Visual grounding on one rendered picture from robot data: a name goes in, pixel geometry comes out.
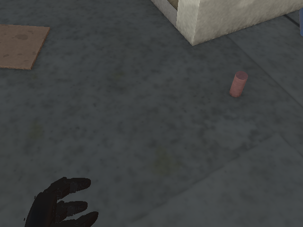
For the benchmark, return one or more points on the robot left hand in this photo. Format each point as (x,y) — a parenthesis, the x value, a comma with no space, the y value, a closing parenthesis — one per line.
(46,212)

